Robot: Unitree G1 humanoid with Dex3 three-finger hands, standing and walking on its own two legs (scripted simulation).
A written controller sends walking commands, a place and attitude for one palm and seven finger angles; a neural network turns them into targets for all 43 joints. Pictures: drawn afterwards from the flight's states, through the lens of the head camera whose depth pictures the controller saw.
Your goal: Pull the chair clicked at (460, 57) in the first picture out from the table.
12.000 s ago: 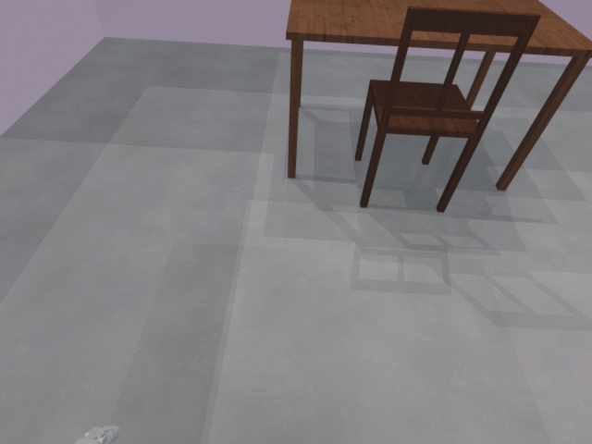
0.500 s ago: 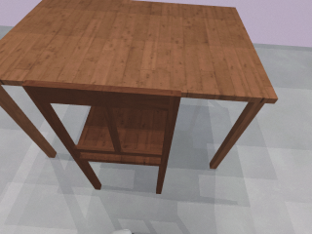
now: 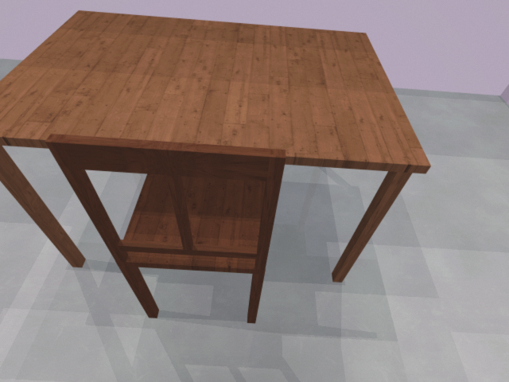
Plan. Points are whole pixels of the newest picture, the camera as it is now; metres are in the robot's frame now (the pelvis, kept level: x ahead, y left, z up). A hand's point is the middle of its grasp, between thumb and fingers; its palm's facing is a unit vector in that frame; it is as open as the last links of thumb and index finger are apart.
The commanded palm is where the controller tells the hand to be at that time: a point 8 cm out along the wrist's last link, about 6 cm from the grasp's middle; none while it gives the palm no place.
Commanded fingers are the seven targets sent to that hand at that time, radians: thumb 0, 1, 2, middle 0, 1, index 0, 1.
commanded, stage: come to a stop and stand still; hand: left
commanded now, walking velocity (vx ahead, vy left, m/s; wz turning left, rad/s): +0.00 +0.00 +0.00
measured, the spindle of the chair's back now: (181, 214) +0.46 +0.19 -0.09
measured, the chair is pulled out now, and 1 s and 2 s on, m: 0.00 0.00 0.00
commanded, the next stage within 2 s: look again from close up in 0.64 s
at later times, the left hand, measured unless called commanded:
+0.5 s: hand out of the picture -0.08 +0.20 -0.18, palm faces +0.06 -0.98 -0.19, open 7.4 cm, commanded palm none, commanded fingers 0.00 0.90 0.90 -0.20 -0.30 -0.20 -0.30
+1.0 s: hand out of the picture -0.10 +0.17 -0.18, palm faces +0.07 -0.99 -0.13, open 7.4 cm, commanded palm none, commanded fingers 0.00 0.90 0.90 -0.20 -0.30 -0.20 -0.30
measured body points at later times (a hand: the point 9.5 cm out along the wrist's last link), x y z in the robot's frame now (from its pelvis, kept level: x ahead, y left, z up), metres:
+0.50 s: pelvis -0.05 +0.03 -0.01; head -0.06 +0.04 +0.44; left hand -0.08 +0.25 -0.17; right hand -0.03 -0.20 -0.16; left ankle +0.01 +0.10 -0.74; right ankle -0.01 -0.11 -0.74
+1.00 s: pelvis -0.05 +0.03 +0.00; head -0.05 +0.04 +0.45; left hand -0.10 +0.23 -0.17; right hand -0.05 -0.19 -0.16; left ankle +0.01 +0.10 -0.74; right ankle -0.01 -0.11 -0.74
